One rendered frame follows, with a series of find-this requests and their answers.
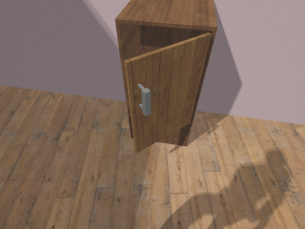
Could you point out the cupboard door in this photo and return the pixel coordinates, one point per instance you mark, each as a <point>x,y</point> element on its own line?
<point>172,74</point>

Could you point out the handle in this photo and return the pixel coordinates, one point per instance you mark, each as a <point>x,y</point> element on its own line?
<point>146,100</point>

